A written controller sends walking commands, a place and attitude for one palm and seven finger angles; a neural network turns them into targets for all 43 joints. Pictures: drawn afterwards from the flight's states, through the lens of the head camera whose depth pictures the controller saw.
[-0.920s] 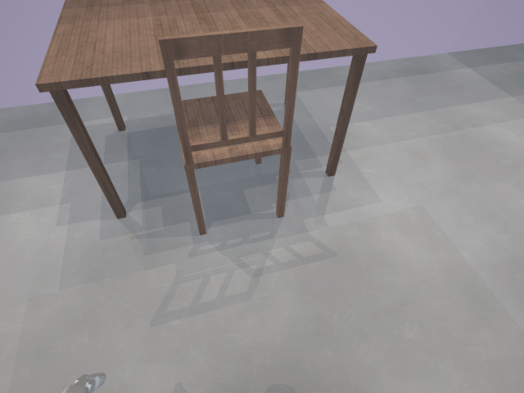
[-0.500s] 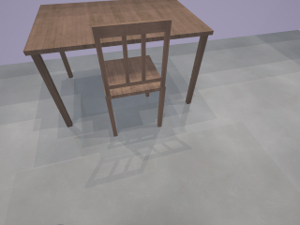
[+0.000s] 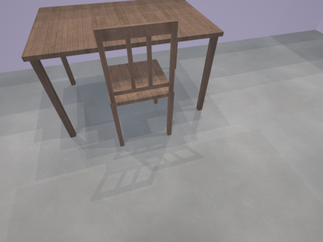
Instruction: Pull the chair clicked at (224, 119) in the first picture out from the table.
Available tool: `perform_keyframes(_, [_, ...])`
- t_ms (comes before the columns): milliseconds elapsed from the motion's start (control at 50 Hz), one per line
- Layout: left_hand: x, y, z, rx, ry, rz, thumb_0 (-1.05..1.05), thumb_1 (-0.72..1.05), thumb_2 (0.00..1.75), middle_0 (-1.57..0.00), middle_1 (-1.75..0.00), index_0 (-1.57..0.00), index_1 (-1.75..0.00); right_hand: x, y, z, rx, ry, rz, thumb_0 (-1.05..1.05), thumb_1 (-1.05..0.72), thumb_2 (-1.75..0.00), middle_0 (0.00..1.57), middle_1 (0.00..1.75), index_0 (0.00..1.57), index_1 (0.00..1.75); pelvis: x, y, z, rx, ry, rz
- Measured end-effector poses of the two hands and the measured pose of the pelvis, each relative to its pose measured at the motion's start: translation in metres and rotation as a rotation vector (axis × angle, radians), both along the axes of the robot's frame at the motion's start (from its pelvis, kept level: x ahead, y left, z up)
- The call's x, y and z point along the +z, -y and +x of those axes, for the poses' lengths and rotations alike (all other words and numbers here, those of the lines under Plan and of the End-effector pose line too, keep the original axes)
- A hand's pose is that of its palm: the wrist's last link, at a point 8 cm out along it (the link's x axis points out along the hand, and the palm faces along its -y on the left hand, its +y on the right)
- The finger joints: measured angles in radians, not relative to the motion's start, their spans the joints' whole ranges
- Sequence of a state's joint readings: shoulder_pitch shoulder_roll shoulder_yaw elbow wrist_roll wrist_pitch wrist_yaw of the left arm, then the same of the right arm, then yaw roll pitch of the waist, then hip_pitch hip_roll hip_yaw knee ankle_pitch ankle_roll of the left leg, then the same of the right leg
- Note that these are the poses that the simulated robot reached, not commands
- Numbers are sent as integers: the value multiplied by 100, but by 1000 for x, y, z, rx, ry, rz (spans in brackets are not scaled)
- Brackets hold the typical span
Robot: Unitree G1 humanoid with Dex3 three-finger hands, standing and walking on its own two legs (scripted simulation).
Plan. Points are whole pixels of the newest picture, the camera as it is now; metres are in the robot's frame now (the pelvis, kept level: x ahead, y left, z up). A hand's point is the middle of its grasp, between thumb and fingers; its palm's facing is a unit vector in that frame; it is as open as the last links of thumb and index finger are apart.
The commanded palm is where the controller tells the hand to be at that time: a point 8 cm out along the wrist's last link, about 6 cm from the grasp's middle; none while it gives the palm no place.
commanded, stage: look at it before walking up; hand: left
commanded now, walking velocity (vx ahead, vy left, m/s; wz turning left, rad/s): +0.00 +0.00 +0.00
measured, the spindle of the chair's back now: (131, 65) +0.97 +0.22 -0.10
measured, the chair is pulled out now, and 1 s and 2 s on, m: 0.00 0.00 0.00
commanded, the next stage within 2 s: walk to a spot facing it in 0.52 s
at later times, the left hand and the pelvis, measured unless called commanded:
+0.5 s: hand out of the picture +0.08 +0.25 -0.16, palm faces -0.03 -0.94 -0.33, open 7.4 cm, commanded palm none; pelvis +0.01 +0.00 +0.00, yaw +0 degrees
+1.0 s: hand out of the picture +0.07 +0.20 -0.18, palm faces -0.14 -0.95 -0.28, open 7.4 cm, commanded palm none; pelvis +0.00 -0.01 -0.02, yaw -11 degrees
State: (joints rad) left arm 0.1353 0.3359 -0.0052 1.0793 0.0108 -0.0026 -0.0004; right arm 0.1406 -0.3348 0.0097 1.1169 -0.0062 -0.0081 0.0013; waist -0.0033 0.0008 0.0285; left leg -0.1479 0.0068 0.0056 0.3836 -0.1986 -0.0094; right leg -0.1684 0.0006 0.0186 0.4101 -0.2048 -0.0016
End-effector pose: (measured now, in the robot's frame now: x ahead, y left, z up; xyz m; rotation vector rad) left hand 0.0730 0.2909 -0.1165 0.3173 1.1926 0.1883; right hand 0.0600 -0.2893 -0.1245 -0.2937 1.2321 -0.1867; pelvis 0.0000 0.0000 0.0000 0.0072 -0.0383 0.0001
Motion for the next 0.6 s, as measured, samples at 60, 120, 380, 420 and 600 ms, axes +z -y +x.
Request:
perform_keyframes(60, [0, 1, 1, -2, 4, -2, 1, 90, 90, -20, -30, -20, -30, 0, 0, -1, -1, 1, 1, 1, -90, -90, 20, 30, 20, 30, 0, 0, -1, 0, -1, 0])
perform_keyframes(120, [0, 2, 1, -4, 3, -4, 1, 90, 90, -20, -30, -20, -30, 0, 0, -1, -2, 0, 2, 1, -90, -90, 20, 30, 20, 30, 0, 1, -1, -1, -3, 0])
perform_keyframes(380, [-3, 1, 0, 1, -13, -8, 1, 90, 90, -20, -30, -20, -30, 4, 1, 6, -1, 3, -7, 1, -90, -90, 20, 30, 20, 30, 1, 0, 3, -3, -7, -2])
perform_keyframes(420, [-3, 0, 0, 2, -15, -9, 1, 90, 90, -20, -30, -20, -30, 4, 0, 7, 0, 5, -9, 1, -90, -90, 20, 30, 20, 30, 1, 0, 4, -3, -7, -2])
perform_keyframes(600, [-3, -3, 2, 4, -18, -7, 1, 90, 90, -20, -30, -20, -30, 6, -1, 16, 6, 16, -11, 1, -90, -90, 20, 30, 20, 30, 2, -2, 7, -4, -9, -2])
